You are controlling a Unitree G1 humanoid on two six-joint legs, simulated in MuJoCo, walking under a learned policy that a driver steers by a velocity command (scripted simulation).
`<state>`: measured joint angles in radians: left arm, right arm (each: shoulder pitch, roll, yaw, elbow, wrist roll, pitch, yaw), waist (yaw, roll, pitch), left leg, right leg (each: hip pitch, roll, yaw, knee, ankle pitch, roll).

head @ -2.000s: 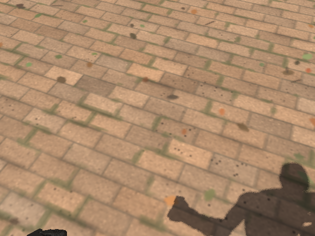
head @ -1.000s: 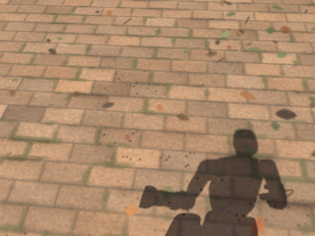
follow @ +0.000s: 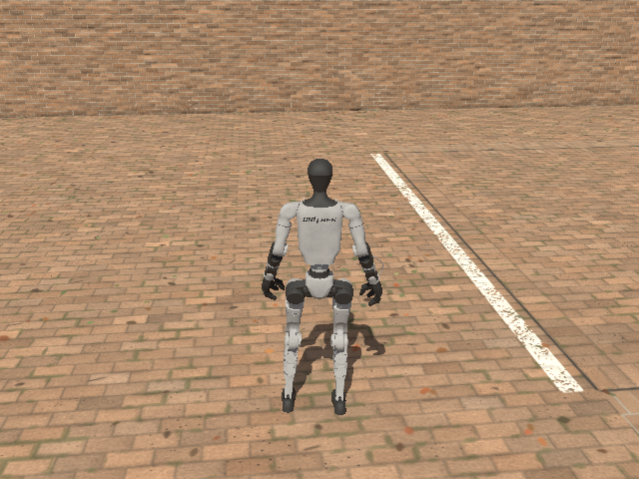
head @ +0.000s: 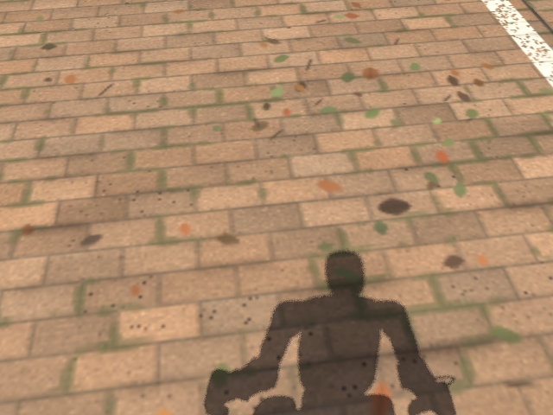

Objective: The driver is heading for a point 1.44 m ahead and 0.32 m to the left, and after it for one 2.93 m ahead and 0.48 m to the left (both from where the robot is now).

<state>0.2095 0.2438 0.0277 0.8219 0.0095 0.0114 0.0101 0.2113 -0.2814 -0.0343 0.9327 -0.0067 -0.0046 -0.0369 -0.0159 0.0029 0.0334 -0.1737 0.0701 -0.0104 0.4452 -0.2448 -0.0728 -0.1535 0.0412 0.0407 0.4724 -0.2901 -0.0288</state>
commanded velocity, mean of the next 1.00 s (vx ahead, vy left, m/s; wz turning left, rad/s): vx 0.15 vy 0.00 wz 0.00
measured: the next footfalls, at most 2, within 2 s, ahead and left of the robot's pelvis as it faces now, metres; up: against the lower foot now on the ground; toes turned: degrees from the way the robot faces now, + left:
right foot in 1.20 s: +0.43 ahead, -0.07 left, +0.00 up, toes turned -1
left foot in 1.72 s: +0.73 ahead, +0.18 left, +0.00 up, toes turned +3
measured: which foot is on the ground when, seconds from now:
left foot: down 0.00-1.00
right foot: down 0.00-0.72, up 0.74-1.00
